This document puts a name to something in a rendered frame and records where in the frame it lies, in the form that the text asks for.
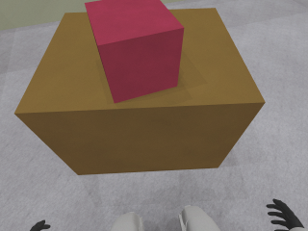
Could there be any left robot thigh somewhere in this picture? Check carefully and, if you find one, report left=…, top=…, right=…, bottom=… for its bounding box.
left=109, top=213, right=144, bottom=231

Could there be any pedestal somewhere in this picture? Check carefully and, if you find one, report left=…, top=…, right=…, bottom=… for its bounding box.
left=14, top=8, right=266, bottom=175

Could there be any left robot hand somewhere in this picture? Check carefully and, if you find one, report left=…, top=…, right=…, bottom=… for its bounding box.
left=30, top=219, right=51, bottom=231

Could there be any robot thigh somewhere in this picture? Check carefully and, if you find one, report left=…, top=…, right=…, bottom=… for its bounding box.
left=178, top=206, right=220, bottom=231
left=109, top=213, right=144, bottom=231

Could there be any right robot thigh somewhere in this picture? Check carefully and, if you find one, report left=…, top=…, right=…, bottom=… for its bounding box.
left=178, top=206, right=220, bottom=231

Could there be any right robot hand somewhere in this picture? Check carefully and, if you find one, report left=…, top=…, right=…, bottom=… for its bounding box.
left=266, top=198, right=304, bottom=231

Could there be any carton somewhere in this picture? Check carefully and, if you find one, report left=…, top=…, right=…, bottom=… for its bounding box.
left=85, top=0, right=185, bottom=103

